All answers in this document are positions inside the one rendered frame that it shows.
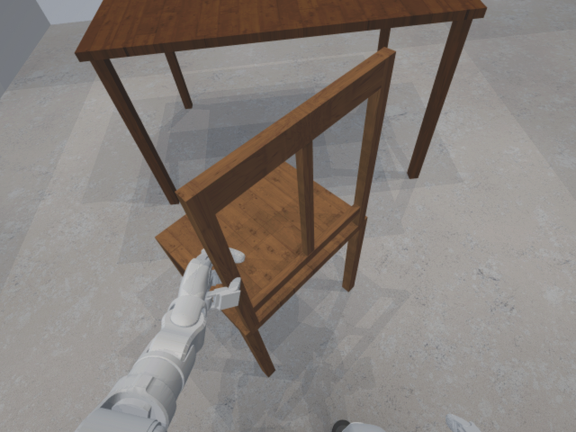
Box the chair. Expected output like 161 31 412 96
155 47 396 378

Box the robot left hand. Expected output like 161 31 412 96
177 247 245 311

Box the left robot forearm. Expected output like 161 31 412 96
75 295 207 432

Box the left robot upper arm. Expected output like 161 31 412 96
79 408 167 432

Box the robot right hand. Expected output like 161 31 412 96
445 414 481 432

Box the table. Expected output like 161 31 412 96
75 0 487 204

